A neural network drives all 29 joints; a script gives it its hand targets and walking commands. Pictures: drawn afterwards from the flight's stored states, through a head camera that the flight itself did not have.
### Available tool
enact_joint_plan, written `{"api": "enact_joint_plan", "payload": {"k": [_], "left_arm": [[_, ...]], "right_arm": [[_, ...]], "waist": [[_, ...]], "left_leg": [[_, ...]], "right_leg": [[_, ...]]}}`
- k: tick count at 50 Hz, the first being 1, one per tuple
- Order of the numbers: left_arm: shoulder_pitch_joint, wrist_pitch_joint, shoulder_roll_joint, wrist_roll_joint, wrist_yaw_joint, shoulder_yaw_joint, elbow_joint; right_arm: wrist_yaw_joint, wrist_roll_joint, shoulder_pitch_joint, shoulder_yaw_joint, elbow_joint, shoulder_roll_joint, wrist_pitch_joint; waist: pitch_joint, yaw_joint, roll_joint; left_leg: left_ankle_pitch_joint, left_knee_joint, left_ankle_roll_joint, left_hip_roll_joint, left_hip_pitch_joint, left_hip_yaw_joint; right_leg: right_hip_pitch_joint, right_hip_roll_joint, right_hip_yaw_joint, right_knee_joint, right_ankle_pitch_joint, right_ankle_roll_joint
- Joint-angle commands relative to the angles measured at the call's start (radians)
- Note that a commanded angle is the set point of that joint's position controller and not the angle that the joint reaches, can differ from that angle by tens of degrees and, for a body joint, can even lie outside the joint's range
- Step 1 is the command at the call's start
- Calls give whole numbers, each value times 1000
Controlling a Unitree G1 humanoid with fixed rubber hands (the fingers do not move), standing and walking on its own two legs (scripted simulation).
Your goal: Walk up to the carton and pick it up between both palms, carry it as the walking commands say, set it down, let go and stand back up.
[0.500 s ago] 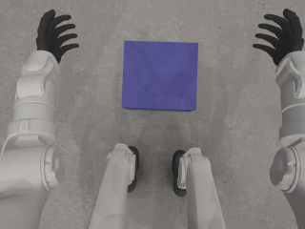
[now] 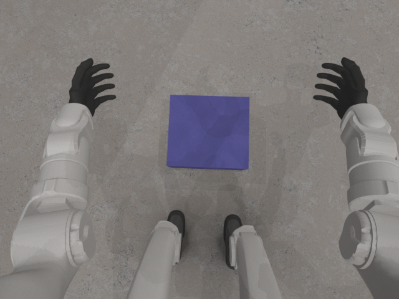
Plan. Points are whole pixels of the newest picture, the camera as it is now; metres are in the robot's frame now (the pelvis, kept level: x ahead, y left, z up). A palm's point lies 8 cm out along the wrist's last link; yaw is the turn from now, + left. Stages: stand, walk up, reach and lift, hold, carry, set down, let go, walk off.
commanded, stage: let go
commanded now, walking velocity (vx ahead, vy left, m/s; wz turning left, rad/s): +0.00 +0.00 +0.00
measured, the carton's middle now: (208, 134) +0.50 +0.00 -0.59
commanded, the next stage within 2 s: stand in 1.20 s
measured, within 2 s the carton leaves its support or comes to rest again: neither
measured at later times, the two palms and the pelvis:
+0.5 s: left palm (34, 188) +0.31 +0.25 +0.00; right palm (389, 196) +0.32 -0.24 +0.00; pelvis +0.05 +0.00 +0.08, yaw +0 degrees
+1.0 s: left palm (19, 261) +0.23 +0.23 +0.05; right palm out of the picture +0.23 -0.23 +0.05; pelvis +0.06 +0.00 +0.11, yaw +0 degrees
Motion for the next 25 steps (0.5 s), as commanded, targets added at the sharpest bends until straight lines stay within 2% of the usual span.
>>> {"api": "enact_joint_plan", "payload": {"k": [1,5,8,11,17,25], "left_arm": [[-88,-28,141,24,5,20,-97],[85,-29,173,28,4,-37,-236],[222,-30,183,13,1,-78,-350],[318,-37,178,-9,-7,-102,-420],[544,-75,100,-28,-21,-155,-351],[810,-144,42,-17,5,-207,-344]], "right_arm": [[-14,-35,-99,-36,-104,-136,-26],[-38,-58,77,-19,-240,-142,-35],[-43,-28,221,37,-359,-130,-36],[-44,15,324,83,-440,-102,-40],[-41,9,574,122,-401,-34,-75],[-56,2,846,171,-401,21,-142]], "waist": [[-837,7,-29],[-1038,0,-15],[-1050,0,0],[-944,-3,-3],[-566,-6,7],[-293,-7,12]], "left_leg": [[353,-54,-29,-27,472,18],[495,-64,-35,-36,652,11],[541,-98,-32,-44,779,4],[505,-145,-26,-53,802,1],[362,-266,-31,-31,867,-10],[292,-404,-39,-17,1061,-18]], "right_leg": [[551,16,-19,-64,380,25],[712,28,-20,-72,546,26],[792,28,-17,-111,570,23],[868,19,-7,-159,554,15],[892,8,-3,-292,380,13],[1019,7,1,-427,295,15]]}}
